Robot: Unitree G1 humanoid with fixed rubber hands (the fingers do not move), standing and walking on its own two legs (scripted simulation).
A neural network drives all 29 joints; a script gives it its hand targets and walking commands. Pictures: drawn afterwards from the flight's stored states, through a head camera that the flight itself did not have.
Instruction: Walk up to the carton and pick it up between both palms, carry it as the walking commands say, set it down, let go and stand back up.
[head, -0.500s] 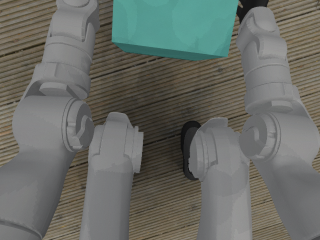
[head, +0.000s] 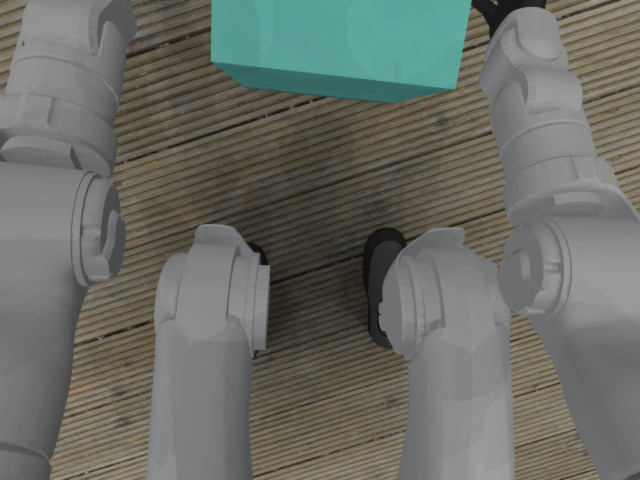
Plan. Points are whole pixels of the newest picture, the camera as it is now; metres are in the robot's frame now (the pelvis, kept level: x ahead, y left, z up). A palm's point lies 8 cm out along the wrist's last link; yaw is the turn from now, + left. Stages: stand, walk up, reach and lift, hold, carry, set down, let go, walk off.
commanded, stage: set down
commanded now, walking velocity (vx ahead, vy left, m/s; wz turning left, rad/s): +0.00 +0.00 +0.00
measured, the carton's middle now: out of the picture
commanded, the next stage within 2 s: let go in 1.40 s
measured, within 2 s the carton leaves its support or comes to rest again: neither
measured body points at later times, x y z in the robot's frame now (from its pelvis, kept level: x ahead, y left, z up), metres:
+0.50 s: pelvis +0.00 +0.00 +0.05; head +0.36 +0.02 +0.33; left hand +0.58 +0.20 -0.08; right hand +0.55 -0.18 -0.09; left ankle +0.09 +0.11 -0.34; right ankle +0.12 -0.13 -0.34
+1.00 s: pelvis +0.02 +0.00 +0.18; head +0.35 +0.02 +0.48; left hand +0.59 +0.22 +0.07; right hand +0.55 -0.19 +0.07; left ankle +0.09 +0.11 -0.34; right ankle +0.12 -0.13 -0.34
